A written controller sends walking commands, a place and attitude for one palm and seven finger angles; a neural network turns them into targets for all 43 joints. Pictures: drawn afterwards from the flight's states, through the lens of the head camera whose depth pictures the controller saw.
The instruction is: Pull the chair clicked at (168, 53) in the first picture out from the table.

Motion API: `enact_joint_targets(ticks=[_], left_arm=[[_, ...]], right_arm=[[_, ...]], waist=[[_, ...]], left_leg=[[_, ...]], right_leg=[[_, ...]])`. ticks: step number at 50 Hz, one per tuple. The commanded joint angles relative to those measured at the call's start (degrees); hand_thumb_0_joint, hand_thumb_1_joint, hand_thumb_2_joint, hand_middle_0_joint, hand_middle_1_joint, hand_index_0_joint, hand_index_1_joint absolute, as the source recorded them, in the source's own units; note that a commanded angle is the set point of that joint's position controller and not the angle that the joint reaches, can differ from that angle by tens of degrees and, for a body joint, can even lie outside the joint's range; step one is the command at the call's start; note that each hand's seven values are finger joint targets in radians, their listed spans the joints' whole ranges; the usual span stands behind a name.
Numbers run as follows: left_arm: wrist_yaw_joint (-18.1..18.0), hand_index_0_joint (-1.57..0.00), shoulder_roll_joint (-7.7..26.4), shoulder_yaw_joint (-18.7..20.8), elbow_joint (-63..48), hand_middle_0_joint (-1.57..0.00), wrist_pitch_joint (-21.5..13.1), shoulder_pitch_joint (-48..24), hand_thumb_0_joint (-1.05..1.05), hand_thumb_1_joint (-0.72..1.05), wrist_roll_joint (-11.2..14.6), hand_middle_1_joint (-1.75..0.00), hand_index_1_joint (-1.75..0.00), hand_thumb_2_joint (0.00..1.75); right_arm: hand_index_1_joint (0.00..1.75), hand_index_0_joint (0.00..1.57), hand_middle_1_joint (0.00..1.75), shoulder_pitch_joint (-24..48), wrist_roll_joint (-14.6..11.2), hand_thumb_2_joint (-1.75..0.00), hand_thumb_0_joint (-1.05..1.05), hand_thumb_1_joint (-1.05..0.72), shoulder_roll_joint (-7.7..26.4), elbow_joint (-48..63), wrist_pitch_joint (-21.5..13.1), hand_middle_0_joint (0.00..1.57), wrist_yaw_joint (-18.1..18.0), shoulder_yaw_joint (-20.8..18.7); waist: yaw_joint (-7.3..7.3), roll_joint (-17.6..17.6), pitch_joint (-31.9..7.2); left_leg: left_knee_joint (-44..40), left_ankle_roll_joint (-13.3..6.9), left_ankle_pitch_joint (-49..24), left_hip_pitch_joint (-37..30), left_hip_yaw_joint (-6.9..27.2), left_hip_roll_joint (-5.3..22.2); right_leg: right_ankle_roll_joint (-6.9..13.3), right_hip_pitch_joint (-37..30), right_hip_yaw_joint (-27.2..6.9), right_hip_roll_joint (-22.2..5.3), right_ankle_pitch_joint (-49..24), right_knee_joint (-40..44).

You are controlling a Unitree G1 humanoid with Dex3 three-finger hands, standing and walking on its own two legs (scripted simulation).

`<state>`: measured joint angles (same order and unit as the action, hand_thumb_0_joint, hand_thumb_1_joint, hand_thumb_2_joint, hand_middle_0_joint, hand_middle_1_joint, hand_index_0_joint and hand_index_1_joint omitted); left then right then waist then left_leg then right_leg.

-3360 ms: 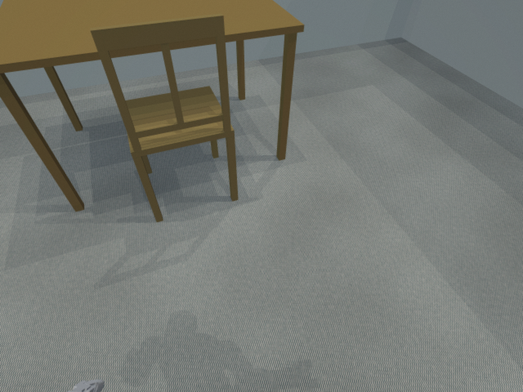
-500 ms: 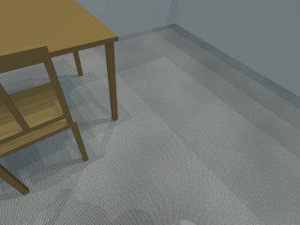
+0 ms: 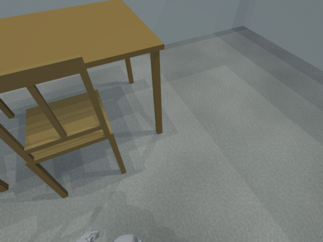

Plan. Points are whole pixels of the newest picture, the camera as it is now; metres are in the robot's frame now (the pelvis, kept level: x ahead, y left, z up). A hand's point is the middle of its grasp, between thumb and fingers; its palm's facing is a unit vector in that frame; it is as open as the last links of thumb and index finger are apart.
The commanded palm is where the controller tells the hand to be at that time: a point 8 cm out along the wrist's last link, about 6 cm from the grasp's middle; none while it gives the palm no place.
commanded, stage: turn to face it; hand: left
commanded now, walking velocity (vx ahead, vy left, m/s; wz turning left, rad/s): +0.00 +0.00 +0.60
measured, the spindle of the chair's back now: (49, 113) +0.60 +0.48 -0.09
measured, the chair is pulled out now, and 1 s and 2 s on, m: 0.00 0.00 0.00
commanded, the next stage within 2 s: take the last steps up to it in 0.68 s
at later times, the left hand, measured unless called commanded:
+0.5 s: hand out of the picture -0.01 +0.28 -0.16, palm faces +0.29 -0.92 -0.27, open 7.4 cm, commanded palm none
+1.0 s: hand out of the picture -0.04 +0.18 -0.14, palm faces +0.46 -0.85 -0.25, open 7.3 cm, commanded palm none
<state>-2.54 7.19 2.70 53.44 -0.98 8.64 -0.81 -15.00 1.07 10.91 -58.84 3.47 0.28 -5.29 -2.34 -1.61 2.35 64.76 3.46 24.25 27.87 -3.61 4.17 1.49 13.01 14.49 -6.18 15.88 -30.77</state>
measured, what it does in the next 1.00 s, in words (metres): steps on the spot, turning left: left foot, then right foot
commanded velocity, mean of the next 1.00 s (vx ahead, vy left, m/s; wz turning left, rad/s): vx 0.07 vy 0.00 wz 0.29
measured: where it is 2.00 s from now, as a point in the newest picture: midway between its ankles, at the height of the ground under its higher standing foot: outside the picture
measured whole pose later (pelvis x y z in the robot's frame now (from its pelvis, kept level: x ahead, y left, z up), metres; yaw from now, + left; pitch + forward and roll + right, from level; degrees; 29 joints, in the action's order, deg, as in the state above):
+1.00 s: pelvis +0.00 -0.01 +0.01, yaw +24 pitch -1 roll +2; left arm -1.1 8.5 2.0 56.4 -2.2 16.9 -1.3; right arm -15.5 1.7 13.2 -59.6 2.9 1.1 -4.7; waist 0.3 -2.0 0.5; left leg 55.5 1.6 19.2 23.1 -0.6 3.4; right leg 2.3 8.5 8.5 -2.5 13.8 -22.9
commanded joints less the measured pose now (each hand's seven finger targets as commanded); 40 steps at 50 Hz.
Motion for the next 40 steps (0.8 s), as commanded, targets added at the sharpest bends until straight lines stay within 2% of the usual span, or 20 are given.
enact_joint_targets(ticks=[1, 6, 8, 9, 10, 11, 12, 13, 15, 17, 24, 27, 31, 33, 34, 35, 36, 37, 39, 40], left_arm=[[0.0, -0.2, 12.3, 2.7, -2.6, -0.2, 0.6, 3.3, 0.0, 0.9, -0.9, -0.3, -0.3, 0.9], [0.8, -0.2, 16.0, 3.4, -3.2, -0.2, 1.4, 4.6, 0.0, 0.9, -1.1, -0.3, -0.3, 0.9], [1.2, -0.2, 16.5, 3.6, -3.5, -0.2, 1.9, 4.2, 0.0, 0.9, -0.8, -0.3, -0.3, 0.9], [1.4, -0.2, 16.0, 3.5, -4.0, -0.2, 2.2, 4.5, 0.0, 0.9, -0.3, -0.3, -0.3, 0.9], [2.0, -0.2, 12.7, 3.1, -6.2, -0.2, 2.5, 4.3, 0.0, 0.9, 0.1, -0.3, -0.3, 0.9], [2.0, -0.2, 11.6, 2.0, -8.8, -0.2, 2.6, 0.3, 0.0, 0.9, -0.4, -0.3, -0.3, 0.9], [1.2, -0.2, 12.0, 2.1, -8.3, -0.2, 3.3, -0.4, 0.0, 0.9, -0.5, -0.3, -0.3, 0.9], [1.4, -0.2, 12.4, 2.5, -7.3, -0.2, 3.2, -1.3, 0.0, 0.9, -0.3, -0.3, -0.3, 0.9], [2.1, -0.2, 12.8, 2.9, -4.7, -0.2, 3.1, 2.4, 0.0, 0.9, -0.4, -0.3, -0.3, 0.9], [2.3, -0.2, 13.1, 2.7, -3.2, -0.2, 3.2, 5.0, 0.0, 0.9, -0.3, -0.3, -0.3, 0.9], [1.7, -0.2, 11.9, 2.1, -3.5, -0.2, 3.2, 3.6, 0.0, 0.9, -0.1, -0.3, -0.3, 0.9], [1.4, -0.2, 11.1, 1.7, -3.9, -0.2, 3.1, 2.3, 0.0, 0.9, 0.1, -0.3, -0.3, 0.9], [1.0, -0.2, 9.5, 1.3, -3.2, -0.2, 2.7, 5.2, 0.0, 0.9, 0.5, -0.3, -0.3, 0.9], [0.7, -0.2, 9.5, 1.3, -2.1, -0.2, 2.1, 8.5, 0.0, 0.9, 0.5, -0.3, -0.3, 0.9], [0.5, -0.2, 10.2, 1.5, -1.8, -0.2, 1.6, 9.9, 0.0, 0.9, 0.3, -0.3, -0.3, 0.9], [0.1, -0.2, 13.8, 1.9, -1.8, -0.2, 0.9, 10.0, 0.0, 0.9, -0.3, -0.3, -0.3, 0.9], [0.2, -0.2, 17.7, 2.5, -3.0, -0.2, 0.9, 8.7, 0.0, 0.9, -0.8, -0.3, -0.3, 0.9], [0.0, -0.2, 17.3, 2.8, -3.7, -0.2, 0.8, 7.6, 0.0, 0.9, -0.3, -0.3, -0.3, 0.9], [0.0, -0.2, 13.5, 2.0, -4.2, -0.2, 0.8, 2.5, 0.0, 0.9, -0.3, -0.3, -0.3, 0.9], [0.3, -0.2, 12.3, 1.6, -4.1, -0.2, 0.4, 2.0, 0.0, 0.9, -0.3, -0.3, -0.3, 0.9]], right_arm=[[0.3, 0.2, 0.3, 2.8, 0.3, -0.9, 0.0, -0.9, 2.1, 6.3, -0.3, 0.2, 1.0, 0.3], [0.3, 0.2, 0.3, 7.2, 0.0, -0.9, 0.0, -0.9, 4.4, 10.3, -1.1, 0.2, 1.4, 0.7], [0.3, 0.2, 0.3, 4.6, 0.2, -0.9, 0.0, -0.9, 6.4, 10.7, -1.5, 0.2, 1.3, 0.4], [0.3, 0.2, 0.3, 1.6, 0.2, -0.9, 0.0, -0.9, 9.4, 10.3, -2.0, 0.2, 1.3, -0.3], [0.3, 0.2, 0.3, -1.7, 0.7, -0.9, 0.0, -0.9, 16.6, 10.5, -2.5, 0.2, 0.9, -1.9], [0.3, 0.2, 0.3, -4.9, 0.3, -0.9, 0.0, -0.9, 20.2, 9.5, -2.5, 0.2, 0.6, -2.3], [0.3, 0.2, 0.3, -4.5, 0.1, -0.9, 0.0, -0.9, 19.7, 9.1, -2.7, 0.2, -0.1, -2.1], [0.3, 0.2, 0.3, -1.1, 0.2, -0.9, 0.0, -0.9, 17.8, 9.9, -2.7, 0.2, -0.6, -1.6], [0.3, 0.2, 0.3, 5.9, 0.2, -0.9, 0.0, -0.9, 14.3, 11.8, -3.1, 0.2, -0.8, 0.0], [0.3, 0.2, 0.3, 6.9, -0.2, -0.9, 0.0, -0.9, 13.4, 12.1, -3.4, 0.2, -0.8, 0.3], [0.3, 0.2, 0.3, 2.8, 0.0, -0.9, 0.0, -0.9, 12.4, 9.6, -2.9, 0.2, -0.8, 0.2], [0.3, 0.2, 0.3, 1.8, 0.2, -0.9, 0.0, -0.9, 12.0, 8.5, -2.5, 0.2, -0.9, 0.1], [0.3, 0.2, 0.3, 3.3, 0.4, -0.9, 0.0, -0.9, 11.5, 7.8, -2.2, 0.2, -0.7, 0.0], [0.3, 0.2, 0.3, 4.3, 0.0, -0.9, 0.0, -0.9, 10.5, 7.6, -2.2, 0.2, -0.6, 0.1], [0.3, 0.2, 0.3, 4.5, -0.3, -0.9, 0.0, -0.9, 9.2, 7.5, -2.2, 0.2, -0.4, 0.3], [0.3, 0.2, 0.3, 3.5, -0.9, -0.9, 0.0, -0.9, 6.0, 7.8, -2.3, 0.2, -0.1, 0.7], [0.3, 0.2, 0.3, 4.0, -0.8, -0.9, 0.0, -0.9, 4.2, 9.4, -2.1, 0.2, 0.0, 1.0], [0.3, 0.2, 0.3, 4.7, -0.1, -0.9, 0.0, -0.9, 6.8, 9.2, -1.0, 0.2, -0.2, 0.1], [0.3, 0.2, 0.3, 3.2, 0.0, -0.9, 0.0, -0.9, 6.0, 6.1, -0.4, 0.2, 0.1, -0.2], [0.3, 0.2, 0.3, 1.2, 0.2, -0.9, 0.0, -0.9, 5.2, 5.0, -0.5, 0.2, 0.3, 0.1]], waist=[[2.37, 11.2, 1.2], [3.72, 12.8, -1.5], [1.85, 10.3, -4.1], [-0.02, 3.3, -6.1], [-1.93, -15.1, -7.4], [-3.48, -16.1, -7.5], [-3.07, -15.9, -9.4], [-2.31, -12.8, -6.6], [1.46, -7.7, -4.4], [2.25, -5.9, -5.5], [0.55, -4.2, -5.3], [-0.09, -4.7, -4.5], [1.35, -6.2, -4.4], [3.18, -4.5, -4.9], [4.08, -2.0, -5.3], [3.83, 8.2, -5.2], [3.91, 17.8, -2.7], [4.2, 18.6, -2.6], [1.59, 9.1, 1.7], [0.76, 7.7, 1.1]], left_leg=[[-7.8, 0.5, -0.7, 0.5, -1.6, 1.0], [-20.2, -1.0, -0.9, -4.6, -4.8, -0.5], [-29.7, -1.6, -6.8, -11.7, -5.6, -1.0], [-37.2, -2.6, -14.0, -20.4, -2.6, 0.5], [-42.8, -9.4, -29.4, -27.9, 18.8, 14.6], [-45.9, -15.8, -38.8, -26.4, 26.0, 22.5], [-45.6, -15.6, -34.9, -25.0, 26.0, 21.3], [-46.2, -14.5, -27.9, -21.8, 23.4, 18.3], [-46.6, -11.7, -25.1, -18.5, 15.7, 11.7], [-47.3, -11.5, -26.1, -18.5, 12.7, 9.5], [-48.1, -13.9, -25.3, -23.2, 16.2, 9.7], [-48.2, -14.5, -23.0, -21.3, 19.1, 9.9], [-47.2, -13.8, -21.6, -16.1, 20.5, 8.7], [-44.4, -11.8, -20.4, -11.6, 19.6, 6.7], [-41.1, -9.4, -17.1, -8.4, 17.5, 4.0], [-32.1, -5.5, -8.8, -1.2, 11.4, -1.8], [-21.3, -2.8, 3.6, 2.6, 5.1, -7.5], [-12.0, -3.0, 6.8, 1.0, 7.7, -5.6], [-1.4, -2.8, 0.7, 1.2, 7.5, -4.3], [0.1, -2.3, -2.4, 1.5, 6.6, -3.8]], right_leg=[[4.7, 0.3, -6.3, -15.6, -14.8, 12.2], [4.1, -2.8, -4.8, -16.8, -18.6, 6.8], [1.7, -1.6, -2.3, -16.0, -17.0, 0.5], [-0.9, 4.0, -1.2, -14.1, -12.8, -7.5], [-6.1, 18.0, 0.8, -5.6, 9.9, -21.7], [-6.6, 22.4, -5.5, -2.2, 24.4, -31.8], [-6.1, 22.6, -11.6, -2.3, 21.9, -36.0], [-6.0, 23.5, -13.0, -2.0, 17.1, -38.5], [-6.3, 21.0, -13.2, -1.8, 7.7, -38.3], [-6.6, 18.4, -13.0, -1.4, 4.7, -36.0], [-6.5, 17.0, -13.3, 0.5, 7.4, -25.4], [-5.8, 14.2, -13.5, 1.6, 9.8, -20.2], [-4.3, 5.8, -12.8, 3.8, 8.4, -10.5], [-4.0, -2.0, -12.4, 4.1, 1.3, 0.1], [-3.7, -7.2, -13.5, 2.7, -3.4, 8.6], [-0.4, -11.3, -24.2, -7.1, -1.4, 14.8], [5.4, -7.2, -33.4, -18.1, -4.8, 18.0], [7.6, -0.5, -33.3, -19.4, -4.9, 18.8], [7.3, 3.2, -26.0, -13.5, -6.1, 17.4], [6.1, 1.2, -22.1, -10.9, -5.8, 16.8]])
